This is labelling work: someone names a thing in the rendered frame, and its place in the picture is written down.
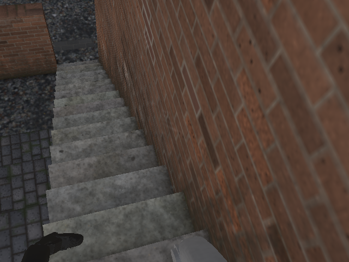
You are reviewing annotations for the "stairs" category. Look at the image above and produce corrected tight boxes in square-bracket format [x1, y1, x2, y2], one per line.
[43, 59, 211, 262]

